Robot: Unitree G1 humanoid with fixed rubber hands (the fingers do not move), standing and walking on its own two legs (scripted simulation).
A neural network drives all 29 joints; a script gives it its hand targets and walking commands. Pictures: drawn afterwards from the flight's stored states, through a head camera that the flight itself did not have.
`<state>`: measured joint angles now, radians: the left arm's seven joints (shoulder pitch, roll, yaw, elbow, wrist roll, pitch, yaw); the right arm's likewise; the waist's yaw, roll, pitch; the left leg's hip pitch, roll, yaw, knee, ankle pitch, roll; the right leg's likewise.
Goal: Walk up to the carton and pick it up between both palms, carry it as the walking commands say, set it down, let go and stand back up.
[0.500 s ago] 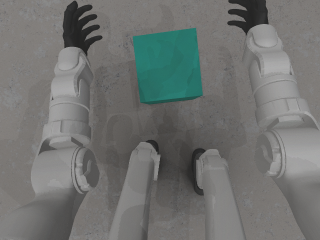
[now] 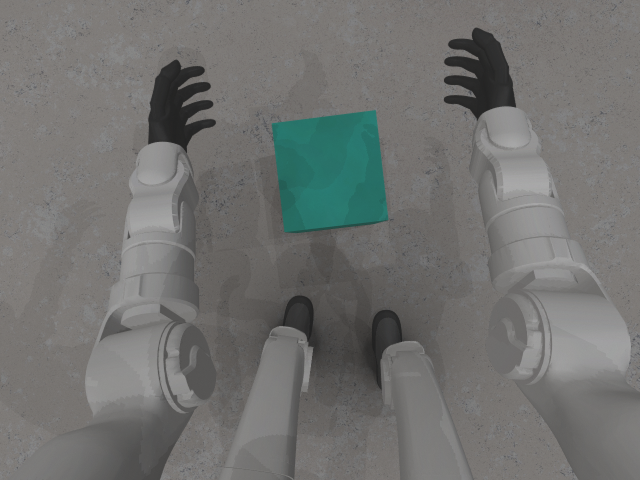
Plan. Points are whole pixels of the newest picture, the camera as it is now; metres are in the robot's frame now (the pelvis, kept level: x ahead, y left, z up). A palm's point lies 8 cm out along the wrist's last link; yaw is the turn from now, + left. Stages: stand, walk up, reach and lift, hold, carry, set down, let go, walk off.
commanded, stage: let go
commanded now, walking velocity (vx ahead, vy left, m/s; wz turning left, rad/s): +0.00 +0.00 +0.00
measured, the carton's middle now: (330, 180) +0.48 +0.06 -0.56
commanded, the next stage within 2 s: stand in 1.24 s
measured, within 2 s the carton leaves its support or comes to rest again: neither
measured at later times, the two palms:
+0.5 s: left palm (84, 300) +0.29 +0.25 -0.01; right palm (608, 281) +0.34 -0.19 -0.02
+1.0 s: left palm (78, 385) +0.23 +0.23 +0.03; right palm out of the picture +0.24 -0.24 +0.03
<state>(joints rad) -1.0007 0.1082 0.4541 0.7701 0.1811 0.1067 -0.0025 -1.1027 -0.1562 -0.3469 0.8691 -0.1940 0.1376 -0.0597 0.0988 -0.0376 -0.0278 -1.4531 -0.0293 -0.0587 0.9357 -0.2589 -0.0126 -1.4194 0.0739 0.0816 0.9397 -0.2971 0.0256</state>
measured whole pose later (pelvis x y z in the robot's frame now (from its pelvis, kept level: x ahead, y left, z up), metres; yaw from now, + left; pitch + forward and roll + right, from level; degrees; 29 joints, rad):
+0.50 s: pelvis +0.05 +0.00 +0.07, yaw +2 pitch +21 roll +0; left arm -0.12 0.19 0.13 0.55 0.01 0.02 -0.09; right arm -0.20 -0.15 -0.14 0.58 -0.07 0.03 -0.02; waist 0.06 0.01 -0.03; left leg -0.74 -0.04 -0.07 0.61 -0.24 0.00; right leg -0.70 0.04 0.08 0.61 -0.28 0.01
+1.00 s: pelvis +0.08 -0.01 +0.10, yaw +2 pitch -3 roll +1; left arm 0.21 0.22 0.04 0.43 0.02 0.11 -0.08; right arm 0.24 -0.21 -0.04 0.44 0.00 0.10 0.07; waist 0.00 -0.02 0.09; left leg -0.11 -0.02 -0.07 0.42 -0.25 -0.01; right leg -0.07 0.03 0.07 0.43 -0.29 -0.02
